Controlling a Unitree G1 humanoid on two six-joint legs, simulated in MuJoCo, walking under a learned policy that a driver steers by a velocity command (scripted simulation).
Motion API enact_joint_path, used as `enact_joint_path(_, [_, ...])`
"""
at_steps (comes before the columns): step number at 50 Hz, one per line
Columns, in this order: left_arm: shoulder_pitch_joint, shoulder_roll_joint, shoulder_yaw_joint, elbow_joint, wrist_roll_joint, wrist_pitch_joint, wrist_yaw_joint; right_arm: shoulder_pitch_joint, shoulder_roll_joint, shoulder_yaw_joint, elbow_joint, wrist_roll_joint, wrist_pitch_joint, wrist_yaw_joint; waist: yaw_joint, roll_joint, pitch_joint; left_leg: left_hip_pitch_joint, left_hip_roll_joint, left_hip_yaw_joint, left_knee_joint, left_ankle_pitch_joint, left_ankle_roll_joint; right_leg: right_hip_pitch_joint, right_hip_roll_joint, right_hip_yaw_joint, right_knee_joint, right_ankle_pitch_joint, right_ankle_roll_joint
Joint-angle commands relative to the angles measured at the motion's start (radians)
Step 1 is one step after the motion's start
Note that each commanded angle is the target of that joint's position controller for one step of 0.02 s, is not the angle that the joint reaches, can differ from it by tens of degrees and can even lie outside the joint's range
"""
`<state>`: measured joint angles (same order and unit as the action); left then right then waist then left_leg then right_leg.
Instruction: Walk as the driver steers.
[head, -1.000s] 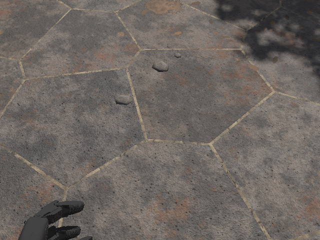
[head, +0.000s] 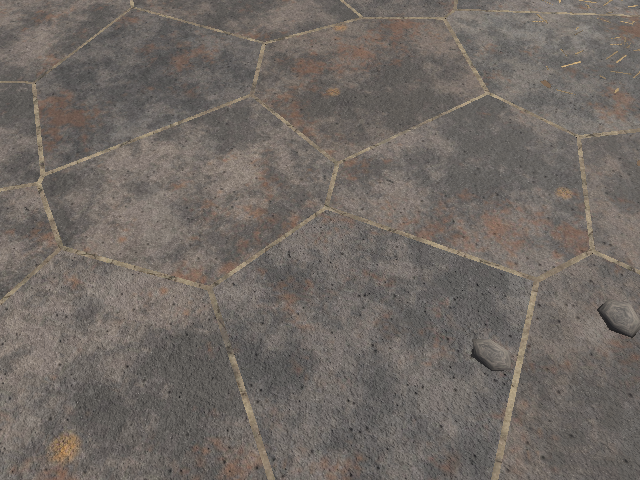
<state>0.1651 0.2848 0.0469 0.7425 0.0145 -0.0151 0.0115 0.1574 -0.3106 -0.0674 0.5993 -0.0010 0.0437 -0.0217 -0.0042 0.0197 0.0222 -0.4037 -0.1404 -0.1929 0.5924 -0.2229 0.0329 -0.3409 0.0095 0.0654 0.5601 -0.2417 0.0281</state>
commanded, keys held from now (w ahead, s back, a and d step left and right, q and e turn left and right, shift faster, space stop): no key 0.36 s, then w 0.52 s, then no key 0.12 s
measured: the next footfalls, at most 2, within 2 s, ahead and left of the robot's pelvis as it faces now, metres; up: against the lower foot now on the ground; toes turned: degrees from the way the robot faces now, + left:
left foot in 0.28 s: +0.02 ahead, +0.13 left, +0.00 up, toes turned -2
left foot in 1.04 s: +0.40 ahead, +0.13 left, +0.00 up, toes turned +3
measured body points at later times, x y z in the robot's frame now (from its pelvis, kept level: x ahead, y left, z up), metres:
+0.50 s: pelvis +0.02 +0.00 +0.00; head +0.01 +0.01 +0.45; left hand +0.12 +0.27 -0.11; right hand +0.14 -0.25 -0.10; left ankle -0.02 +0.13 -0.73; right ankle +0.02 -0.12 -0.72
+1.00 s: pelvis +0.19 +0.01 +0.01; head +0.23 +0.00 +0.45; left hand +0.12 +0.27 -0.12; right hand +0.45 -0.20 -0.07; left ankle +0.36 +0.14 -0.70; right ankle +0.04 -0.11 -0.73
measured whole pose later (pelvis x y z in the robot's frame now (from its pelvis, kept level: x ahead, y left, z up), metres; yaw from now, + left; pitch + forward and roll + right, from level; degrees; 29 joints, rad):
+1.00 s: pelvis +0.19 +0.01 +0.01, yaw +2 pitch +2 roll +0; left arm 0.46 0.26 0.03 0.90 -0.01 -0.05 0.01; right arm 0.02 -0.25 -0.04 0.64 0.02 -0.08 0.05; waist 0.11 0.03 0.05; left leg -0.58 0.03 0.00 0.54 0.04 0.02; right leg 0.11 0.02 -0.01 0.23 -0.36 -0.02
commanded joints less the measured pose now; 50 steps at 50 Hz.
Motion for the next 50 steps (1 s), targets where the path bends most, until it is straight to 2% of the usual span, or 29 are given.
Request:
enact_joint_path(1, [-0.007, 0.186, 0.045, -0.072, 0.043, -0.015, -0.001, 0.05, -0.102, -0.025, -0.074, -0.007, -0.023, -0.002, -0.027, -0.301, -0.081, -0.089, 0.017, 0.038, 0.227, -0.377, -0.032, 0.111, -0.388, 0.423, -0.263, 0.351, -0.281])
enact_joint_path(2, [-0.019, 0.159, 0.039, -0.085, 0.032, -0.019, 0.0, 0.031, -0.165, -0.045, -0.063, -0.006, -0.026, -0.005, -0.003, -0.224, -0.073, -0.099, 0.045, 0.016, 0.381, -0.376, -0.061, 0.11, -0.376, 0.408, -0.258, 0.336, -0.306])
enact_joint_path(3, [-0.032, 0.153, 0.039, -0.082, 0.014, -0.018, 0.003, 0.035, -0.166, -0.053, -0.043, 0.003, -0.021, -0.007, -0.006, -0.171, -0.069, -0.12, 0.043, 0.016, 0.459, -0.337, -0.078, 0.129, -0.33, 0.338, -0.236, 0.336, -0.275])
enact_joint_path(5, [-0.054, 0.125, 0.029, -0.079, -0.011, -0.016, 0.006, 0.057, -0.11, -0.041, -0.015, 0.0, -0.001, -0.013, -0.013, -0.142, -0.063, -0.125, 0.061, 0.011, 0.508, -0.278, -0.112, 0.16, -0.272, 0.243, -0.205, 0.38, -0.234])
enact_joint_path(9, [-0.044, 0.095, 0.02, -0.06, -0.008, 0.007, 0.004, 0.007, -0.007, 0.001, -0.018, 0.005, -0.002, -0.003, 0.013, -0.211, -0.088, 0.025, 0.117, 0.136, 0.192, -0.239, -0.135, 0.189, -0.181, 0.109, -0.175, 0.441, -0.206])
enact_joint_path(11, [0.001, 0.119, 0.026, -0.045, -0.011, 0.018, 0.005, -0.003, -0.022, -0.003, -0.011, 0.015, -0.005, 0.001, 0.036, -0.233, -0.102, 0.088, 0.12, 0.16, 0.027, -0.184, -0.13, 0.223, -0.196, 0.135, -0.157, 0.439, -0.219])
enact_joint_path(13, [0.011, 0.113, 0.021, -0.034, -0.026, 0.018, 0.002, 0.041, -0.031, -0.006, 0.022, 0.011, -0.008, 0.003, 0.009, -0.206, -0.09, 0.211, 0.115, 0.175, -0.236, 0.035, -0.097, 0.19, -0.182, 0.134, -0.141, 0.39, -0.188])
enact_joint_path(14, [0.043, 0.104, 0.016, -0.023, -0.024, 0.008, 0.0, 0.039, -0.06, -0.009, 0.021, 0.0, -0.008, 0.0, 0.018, -0.171, -0.095, 0.292, 0.149, 0.123, -0.263, 0.126, -0.069, 0.142, -0.175, 0.138, -0.147, 0.325, -0.143])
enact_joint_path(15, [0.049, 0.089, 0.009, -0.026, -0.003, -0.009, -0.008, 0.048, -0.113, -0.016, 0.012, -0.011, -0.007, -0.008, 0.034, -0.07, -0.123, 0.374, 0.237, 0.043, -0.21, 0.33, -0.036, 0.08, -0.14, 0.093, -0.103, 0.247, -0.091])
enact_joint_path(16, [0.076, 0.053, 0.001, -0.023, 0.004, -0.021, -0.013, 0.034, -0.127, -0.022, 0.04, -0.017, -0.007, -0.004, 0.08, 0.105, -0.131, 0.295, 0.244, 0.041, -0.153, 0.233, 0.019, 0.107, -0.06, -0.002, -0.126, 0.084, -0.036])
enact_joint_path(17, [0.014, 0.082, 0.003, -0.015, 0.013, -0.023, -0.013, 0.013, -0.064, -0.01, 0.026, -0.018, -0.013, 0.006, 0.031, 0.073, -0.103, 0.233, 0.223, 0.042, -0.173, 0.116, 0.032, 0.143, -0.048, -0.02, -0.101, 0.06, 0.002])
enact_joint_path(18, [-0.017, 0.088, 0.007, -0.014, 0.009, -0.021, -0.013, 0.016, -0.037, 0.0, 0.036, -0.026, -0.019, 0.009, 0.023, 0.052, -0.077, 0.202, 0.216, 0.044, -0.186, 0.057, 0.019, 0.143, -0.045, -0.023, -0.097, 0.066, 0.009])
enact_joint_path(19, [-0.019, 0.074, 0.004, -0.005, 0.004, -0.015, -0.007, 0.032, -0.048, -0.001, 0.047, -0.026, -0.023, 0.006, 0.018, 0.047, -0.075, 0.188, 0.197, 0.056, -0.198, -0.05, 0.009, 0.145, -0.034, -0.04, -0.082, 0.017, 0.003])
enact_joint_path(21, [-0.014, 0.067, 0.005, -0.003, -0.008, -0.005, 0.0, 0.072, -0.09, -0.013, 0.063, -0.012, -0.028, 0.0, 0.001, 0.113, -0.003, 0.146, 0.217, 0.0, -0.252, -0.352, 0.043, 0.053, 0.02, -0.1, 0.006, -0.161, -0.009])
enact_joint_path(23, [-0.042, 0.066, 0.01, -0.02, -0.026, -0.02, 0.0, 0.133, -0.128, -0.021, 0.074, -0.004, -0.035, -0.003, -0.03, 0.194, 0.084, 0.126, 0.331, -0.182, -0.366, -0.587, 0.123, -0.079, 0.034, -0.126, 0.142, -0.211, -0.025])
enact_joint_path(25, [-0.047, 0.069, 0.018, -0.03, -0.04, -0.046, -0.01, 0.139, -0.128, -0.02, 0.083, 0.007, -0.052, -0.008, -0.025, 0.217, 0.133, 0.118, 0.404, -0.283, -0.403, -0.567, 0.174, -0.14, -0.015, -0.076, 0.221, -0.226, -0.065])
enact_joint_path(27, [-0.007, 0.057, 0.017, -0.016, -0.049, -0.069, -0.029, 0.101, -0.112, -0.015, 0.078, 0.02, -0.061, -0.007, 0.008, 0.194, 0.124, 0.128, 0.392, -0.231, -0.377, -0.464, 0.159, -0.085, -0.033, -0.074, 0.116, -0.242, -0.107])
enact_joint_path(28, [0.057, 0.05, 0.019, 0.017, -0.047, -0.078, -0.036, 0.051, -0.106, -0.013, 0.068, 0.028, -0.06, -0.004, 0.05, 0.163, 0.1, 0.068, 0.347, -0.158, -0.349, -0.402, 0.13, 0.069, -0.015, -0.101, -0.008, -0.137, -0.118])
enact_joint_path(29, [0.133, 0.06, 0.028, 0.061, -0.038, -0.08, -0.04, 0.033, -0.089, -0.009, 0.063, 0.025, -0.061, -0.002, 0.081, 0.128, 0.061, 0.012, 0.296, -0.092, -0.286, -0.336, 0.101, 0.221, 0.013, -0.113, -0.055, -0.023, -0.107])
enact_joint_path(30, [0.22, 0.087, 0.039, 0.091, -0.03, -0.08, -0.04, 0.014, -0.047, 0.003, 0.052, 0.015, -0.066, -0.001, 0.109, 0.054, 0.026, -0.049, 0.239, -0.011, -0.139, -0.253, 0.063, 0.333, -0.037, -0.027, -0.094, -0.032, -0.111])
enact_joint_path(31, [0.31, 0.18, 0.058, 0.103, -0.026, -0.084, -0.037, -0.003, 0.021, 0.02, 0.015, 0.011, -0.077, -0.004, 0.12, -0.207, 0.0, -0.206, 0.112, 0.15, 0.186, -0.228, -0.017, 0.434, -0.231, 0.324, -0.269, -0.238, -0.196])
enact_joint_path(32, [0.345, 0.225, 0.065, 0.099, -0.015, -0.092, -0.048, -0.014, -0.04, 0.003, -0.018, 0.033, -0.094, -0.012, 0.129, -0.32, 0.015, -0.357, 0.083, 0.117, 0.413, -0.377, -0.029, 0.445, -0.397, 0.672, -0.403, -0.346, -0.327])
enact_joint_path(33, [0.274, 0.169, 0.045, 0.082, -0.015, -0.097, -0.044, 0.013, -0.078, -0.011, -0.003, 0.047, -0.107, -0.008, 0.086, -0.206, 0.071, -0.428, 0.151, 0.066, 0.53, -0.325, -0.012, 0.421, -0.406, 0.638, -0.395, -0.38, -0.332])
enact_joint_path(34, [0.236, 0.132, 0.036, 0.067, -0.018, -0.098, -0.037, 0.026, -0.076, -0.01, 0.018, 0.044, -0.118, 0.002, 0.072, -0.155, 0.089, -0.447, 0.186, 0.075, 0.549, -0.224, 0.007, 0.412, -0.354, 0.521, -0.388, -0.36, -0.297])
enact_joint_path(36, [0.199, 0.123, 0.027, 0.059, -0.016, -0.091, -0.029, 0.009, -0.059, -0.014, 0.032, 0.023, -0.13, 0.013, 0.057, -0.11, 0.081, -0.446, 0.237, 0.102, 0.497, -0.073, 0.017, 0.405, -0.292, 0.364, -0.402, -0.184, -0.242])
enact_joint_path(38, [0.222, 0.096, 0.015, 0.065, -0.014, -0.084, -0.026, -0.005, -0.034, -0.01, 0.035, 0.016, -0.128, 0.03, 0.061, -0.119, 0.054, -0.389, 0.24, 0.143, 0.433, 0.018, 0.0, 0.387, -0.236, 0.233, -0.421, 0.008, -0.222])
enact_joint_path(43, [0.266, 0.134, 0.018, 0.084, -0.02, -0.065, -0.008, -0.147, 0.023, 0.016, -0.011, 0.018, -0.13, 0.048, 0.096, -0.104, 0.067, -0.291, 0.208, 0.205, 0.12, 0.199, -0.051, 0.323, -0.191, 0.062, -0.44, 0.22, -0.216])
enact_joint_path(47, [0.299, 0.149, 0.02, 0.11, -0.025, -0.05, -0.001, -0.221, 0.01, 0.016, -0.037, 0.02, -0.141, 0.068, 0.099, -0.111, 0.1, -0.161, 0.165, 0.222, -0.031, 0.29, -0.039, 0.283, -0.206, 0.02, -0.403, 0.375, -0.201])
enact_joint_path(50, [0.263, 0.169, 0.03, 0.11, -0.028, -0.04, 0.002, -0.145, -0.049, -0.006, -0.018, 0.012, -0.146, 0.072, 0.026, -0.14, 0.026, -0.032, 0.134, 0.204, -0.076, 0.275, 0.014, 0.348, -0.22, 0.011, -0.27, 0.622, -0.154])
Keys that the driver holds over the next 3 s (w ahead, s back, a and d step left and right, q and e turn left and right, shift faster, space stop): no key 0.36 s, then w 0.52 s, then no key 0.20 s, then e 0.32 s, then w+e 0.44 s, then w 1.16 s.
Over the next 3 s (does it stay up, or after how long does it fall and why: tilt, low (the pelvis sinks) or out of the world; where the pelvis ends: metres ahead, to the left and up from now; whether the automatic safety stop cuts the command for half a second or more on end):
stays up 1.05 -0.28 0.00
